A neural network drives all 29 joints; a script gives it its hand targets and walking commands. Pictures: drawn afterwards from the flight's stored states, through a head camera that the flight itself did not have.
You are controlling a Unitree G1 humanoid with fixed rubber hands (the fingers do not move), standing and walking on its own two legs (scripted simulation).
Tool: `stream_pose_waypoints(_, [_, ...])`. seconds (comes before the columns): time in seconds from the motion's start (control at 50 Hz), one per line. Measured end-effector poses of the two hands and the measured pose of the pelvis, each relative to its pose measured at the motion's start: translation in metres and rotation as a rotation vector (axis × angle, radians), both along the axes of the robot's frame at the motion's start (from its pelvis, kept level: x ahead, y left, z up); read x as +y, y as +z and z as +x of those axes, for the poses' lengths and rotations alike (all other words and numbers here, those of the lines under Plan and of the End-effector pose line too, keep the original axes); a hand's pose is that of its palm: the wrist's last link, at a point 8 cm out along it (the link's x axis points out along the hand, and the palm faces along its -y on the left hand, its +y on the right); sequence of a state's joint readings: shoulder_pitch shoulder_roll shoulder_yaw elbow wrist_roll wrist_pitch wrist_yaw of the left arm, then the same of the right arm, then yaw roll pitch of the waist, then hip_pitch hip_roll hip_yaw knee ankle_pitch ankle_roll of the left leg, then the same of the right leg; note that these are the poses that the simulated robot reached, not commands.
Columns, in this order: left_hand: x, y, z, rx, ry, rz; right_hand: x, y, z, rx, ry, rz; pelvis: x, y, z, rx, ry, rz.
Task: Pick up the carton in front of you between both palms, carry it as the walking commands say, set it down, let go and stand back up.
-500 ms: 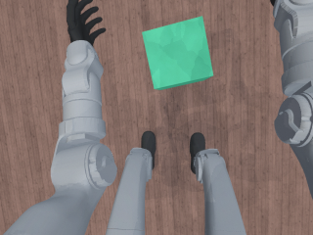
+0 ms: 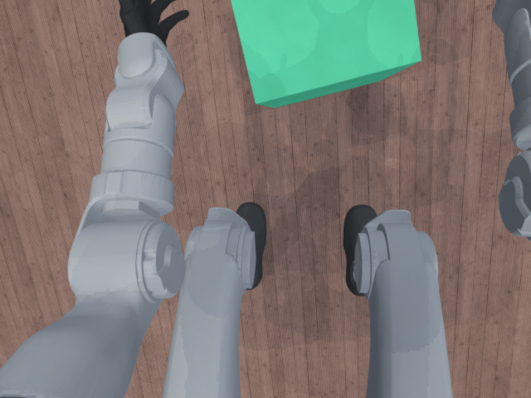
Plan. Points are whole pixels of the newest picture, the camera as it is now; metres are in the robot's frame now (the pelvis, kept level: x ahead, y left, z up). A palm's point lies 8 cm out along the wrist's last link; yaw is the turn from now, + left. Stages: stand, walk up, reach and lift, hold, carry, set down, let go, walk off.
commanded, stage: reach and lift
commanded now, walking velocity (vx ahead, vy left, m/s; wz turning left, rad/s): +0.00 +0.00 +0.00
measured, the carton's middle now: (316, 26) +0.56 -0.04 -0.35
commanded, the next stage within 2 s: none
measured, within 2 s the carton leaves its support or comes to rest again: leaves its support in 1.20 s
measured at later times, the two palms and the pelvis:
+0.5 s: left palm (188, 46) +0.54 +0.14 -0.28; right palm out of the picture +0.59 -0.21 -0.28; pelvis -0.01 -0.01 -0.10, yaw +1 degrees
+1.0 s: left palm (207, 39) +0.54 +0.11 -0.27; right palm out of the picture +0.58 -0.19 -0.27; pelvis -0.02 -0.01 -0.10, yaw +1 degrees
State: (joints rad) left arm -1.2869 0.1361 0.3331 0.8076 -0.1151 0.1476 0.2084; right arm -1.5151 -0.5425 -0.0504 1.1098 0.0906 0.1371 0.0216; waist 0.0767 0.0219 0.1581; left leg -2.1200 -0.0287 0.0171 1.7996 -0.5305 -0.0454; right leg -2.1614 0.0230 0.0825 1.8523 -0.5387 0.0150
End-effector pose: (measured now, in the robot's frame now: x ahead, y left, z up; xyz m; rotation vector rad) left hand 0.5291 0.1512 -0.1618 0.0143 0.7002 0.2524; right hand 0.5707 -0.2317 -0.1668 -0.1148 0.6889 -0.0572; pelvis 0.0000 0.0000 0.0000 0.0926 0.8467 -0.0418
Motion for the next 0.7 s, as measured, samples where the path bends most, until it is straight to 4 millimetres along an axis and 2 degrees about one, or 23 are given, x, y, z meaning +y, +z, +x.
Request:
stream_pose_waypoints(0.08, [0.000, -0.026, -0.001, 0.009, 0.004, -0.008, 0.003, -0.023, 0.003, -0.001, 0.008, 0.007, -0.001, -0.033, -0.014, -0.073, 0.000, 0.002])
stream_pose_waypoints(0.16, [-0.001, -0.050, -0.001, 0.026, 0.004, -0.015, 0.009, -0.045, 0.005, 0.021, 0.022, 0.017, -0.004, -0.056, -0.024, -0.134, 0.002, 0.004])
stream_pose_waypoints(0.32, [-0.005, -0.102, -0.001, 0.060, -0.013, -0.020, 0.016, -0.101, 0.001, 0.058, 0.034, 0.026, -0.009, -0.085, -0.027, -0.215, 0.012, 0.002])
stream_pose_waypoints(0.38, [-0.006, -0.114, -0.001, 0.063, -0.010, -0.023, 0.017, -0.115, 0.001, 0.058, 0.038, 0.019, -0.010, -0.092, -0.023, -0.238, 0.013, -0.001])
stream_pose_waypoints(0.44, [-0.006, -0.116, 0.003, 0.056, -0.007, -0.018, 0.019, -0.117, 0.007, 0.043, 0.047, 0.018, -0.011, -0.096, -0.018, -0.240, 0.016, 0.001])
stream_pose_waypoints(0.54, [-0.008, -0.113, 0.008, 0.031, -0.010, -0.015, 0.023, -0.107, 0.019, 0.011, 0.062, 0.020, -0.011, -0.100, -0.012, -0.235, 0.018, 0.008])
stream_pose_waypoints(0.7, [-0.013, -0.109, 0.004, 0.037, -0.024, -0.020, 0.029, -0.106, 0.010, 0.036, 0.067, 0.026, -0.008, -0.098, -0.014, -0.219, 0.016, 0.004])
